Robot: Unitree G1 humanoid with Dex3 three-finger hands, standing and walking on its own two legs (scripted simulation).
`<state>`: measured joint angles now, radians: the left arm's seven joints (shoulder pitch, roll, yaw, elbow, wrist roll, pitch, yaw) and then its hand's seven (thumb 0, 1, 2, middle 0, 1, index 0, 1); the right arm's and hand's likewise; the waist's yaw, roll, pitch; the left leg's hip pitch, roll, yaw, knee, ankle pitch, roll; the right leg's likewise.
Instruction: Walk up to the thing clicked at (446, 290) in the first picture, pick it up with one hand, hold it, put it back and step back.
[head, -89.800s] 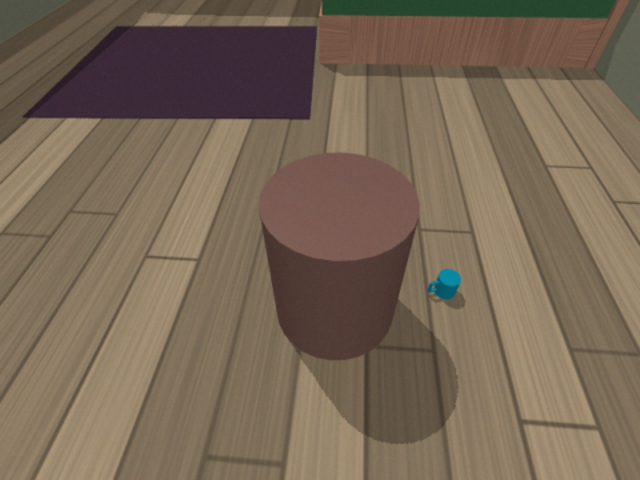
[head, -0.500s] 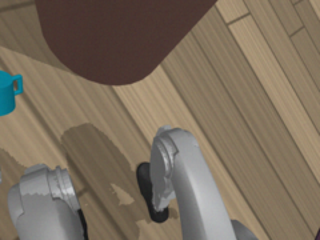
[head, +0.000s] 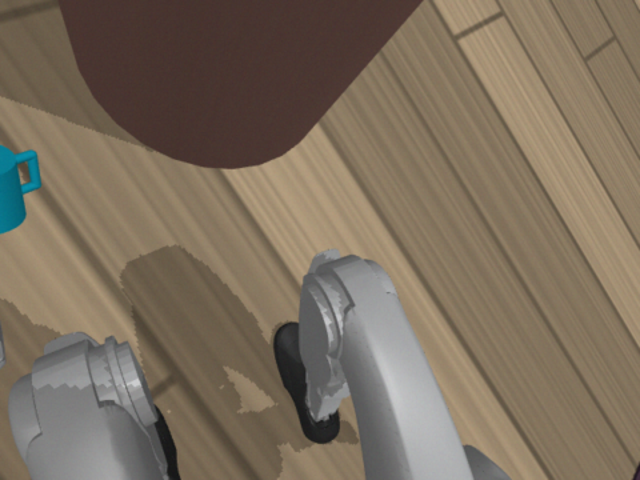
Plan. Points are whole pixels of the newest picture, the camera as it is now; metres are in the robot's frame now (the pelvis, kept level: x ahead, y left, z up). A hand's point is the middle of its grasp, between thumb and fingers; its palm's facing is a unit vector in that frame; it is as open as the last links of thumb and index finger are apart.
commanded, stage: close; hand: left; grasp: from above
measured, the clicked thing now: out of the picture +0.52 +0.27 -0.26
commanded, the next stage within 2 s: settle in 0.62 s
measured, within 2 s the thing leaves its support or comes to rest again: neither
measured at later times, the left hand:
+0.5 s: hand out of the picture +0.48 +0.29 -0.21, palm faces -0.41 -0.12 -0.91, open 11.5 cm
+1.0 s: hand out of the picture +0.48 +0.29 -0.20, palm faces -0.41 -0.13 -0.90, open 11.1 cm
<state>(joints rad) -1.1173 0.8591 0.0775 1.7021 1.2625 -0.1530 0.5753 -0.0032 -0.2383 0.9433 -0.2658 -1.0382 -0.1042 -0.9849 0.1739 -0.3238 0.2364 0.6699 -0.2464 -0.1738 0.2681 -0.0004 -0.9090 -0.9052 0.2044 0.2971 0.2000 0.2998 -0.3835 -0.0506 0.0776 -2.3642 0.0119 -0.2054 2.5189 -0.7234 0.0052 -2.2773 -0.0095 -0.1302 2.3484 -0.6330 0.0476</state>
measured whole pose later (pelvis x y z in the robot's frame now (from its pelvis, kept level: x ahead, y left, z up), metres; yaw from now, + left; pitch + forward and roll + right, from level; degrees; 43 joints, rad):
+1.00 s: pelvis +0.00 +0.00 +0.00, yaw +0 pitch +32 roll -13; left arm -1.12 0.85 0.06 1.66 1.26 -0.16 0.53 0.00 -0.14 1.07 -0.43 -1.18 -0.24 -1.10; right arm 0.18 -0.33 0.23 0.67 -0.24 -0.16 0.24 0.00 -0.94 -0.91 0.20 0.30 0.20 0.30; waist -0.36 -0.05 0.06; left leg -2.36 0.01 -0.20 2.50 -0.72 0.01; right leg -2.27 -0.01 -0.13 2.33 -0.64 0.05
